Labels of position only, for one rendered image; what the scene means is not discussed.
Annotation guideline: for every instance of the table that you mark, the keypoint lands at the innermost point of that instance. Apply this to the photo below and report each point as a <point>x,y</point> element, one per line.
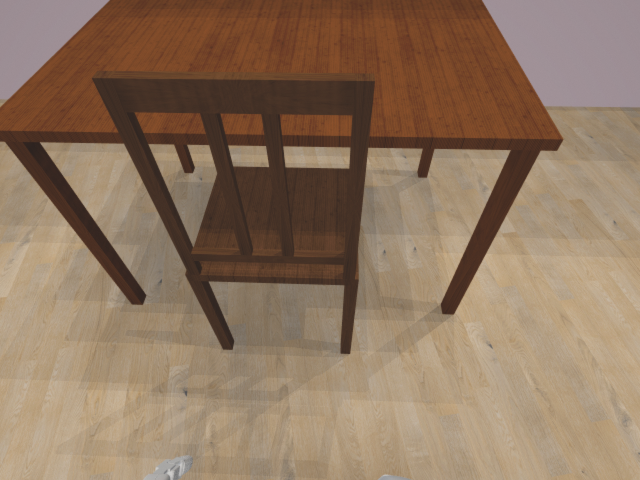
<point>445,78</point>

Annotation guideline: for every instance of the chair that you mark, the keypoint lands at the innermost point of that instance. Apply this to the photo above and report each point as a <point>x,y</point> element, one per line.
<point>271,224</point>

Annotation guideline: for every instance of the robot left hand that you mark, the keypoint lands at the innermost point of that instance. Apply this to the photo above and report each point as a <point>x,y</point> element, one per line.
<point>171,469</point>

